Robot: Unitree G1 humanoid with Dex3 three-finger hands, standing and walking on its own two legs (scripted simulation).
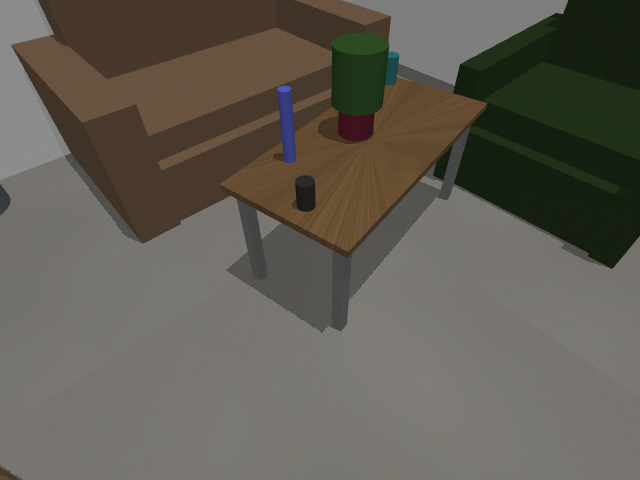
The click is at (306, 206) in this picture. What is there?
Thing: squat round
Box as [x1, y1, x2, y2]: [295, 175, 315, 211]
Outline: 302,175 296,178 295,180 297,207 300,210 308,211 311,210 315,205 314,180 310,176
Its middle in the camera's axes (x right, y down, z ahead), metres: -0.04 -0.16 +1.15
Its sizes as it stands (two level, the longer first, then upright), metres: 0.056 0.056 0.091
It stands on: a support 0.48 m high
